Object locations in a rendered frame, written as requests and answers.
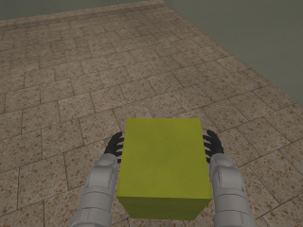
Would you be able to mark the robot right forearm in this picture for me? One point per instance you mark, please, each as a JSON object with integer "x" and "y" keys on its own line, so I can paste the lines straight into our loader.
{"x": 229, "y": 194}

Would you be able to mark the robot right hand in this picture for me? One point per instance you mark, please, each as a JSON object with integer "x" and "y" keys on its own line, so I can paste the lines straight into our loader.
{"x": 215, "y": 145}

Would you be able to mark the robot left hand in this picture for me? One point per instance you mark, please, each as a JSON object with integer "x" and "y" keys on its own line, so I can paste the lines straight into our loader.
{"x": 113, "y": 145}

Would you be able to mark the robot left forearm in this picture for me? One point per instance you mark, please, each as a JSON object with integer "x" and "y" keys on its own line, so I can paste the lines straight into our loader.
{"x": 98, "y": 194}

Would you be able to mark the carton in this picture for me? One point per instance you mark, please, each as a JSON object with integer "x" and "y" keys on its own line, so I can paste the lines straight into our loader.
{"x": 163, "y": 170}

